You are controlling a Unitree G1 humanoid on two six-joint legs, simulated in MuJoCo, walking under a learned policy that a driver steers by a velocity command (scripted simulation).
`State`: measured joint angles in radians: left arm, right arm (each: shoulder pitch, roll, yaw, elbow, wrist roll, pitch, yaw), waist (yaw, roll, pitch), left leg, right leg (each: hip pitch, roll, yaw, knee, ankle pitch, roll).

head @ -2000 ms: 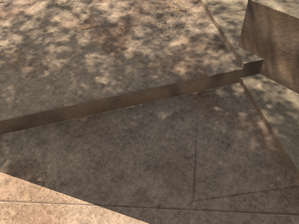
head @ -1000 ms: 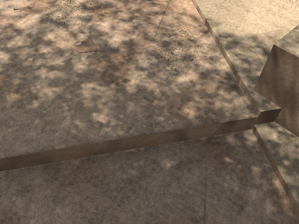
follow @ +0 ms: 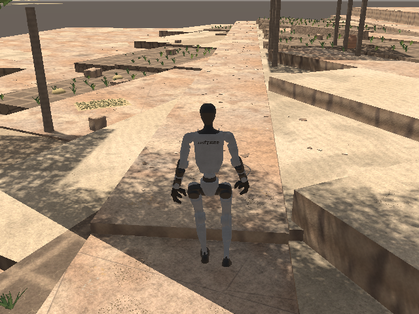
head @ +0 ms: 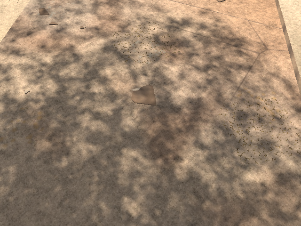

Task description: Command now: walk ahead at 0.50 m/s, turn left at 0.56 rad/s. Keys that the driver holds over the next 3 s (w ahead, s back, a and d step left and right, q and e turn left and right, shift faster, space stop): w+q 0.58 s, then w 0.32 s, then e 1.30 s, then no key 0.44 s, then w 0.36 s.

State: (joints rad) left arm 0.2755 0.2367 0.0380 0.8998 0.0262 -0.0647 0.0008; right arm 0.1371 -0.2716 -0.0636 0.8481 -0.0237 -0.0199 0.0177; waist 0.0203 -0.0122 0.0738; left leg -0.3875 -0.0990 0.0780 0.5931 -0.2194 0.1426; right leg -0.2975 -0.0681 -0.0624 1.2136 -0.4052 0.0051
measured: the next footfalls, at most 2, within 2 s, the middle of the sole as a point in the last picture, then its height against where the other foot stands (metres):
right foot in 0.48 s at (172, 206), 0.11 m higher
left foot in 1.04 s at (94, 154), level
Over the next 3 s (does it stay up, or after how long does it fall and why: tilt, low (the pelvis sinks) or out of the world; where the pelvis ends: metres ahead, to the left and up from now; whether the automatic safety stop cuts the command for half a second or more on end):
stays up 0.70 0.07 0.13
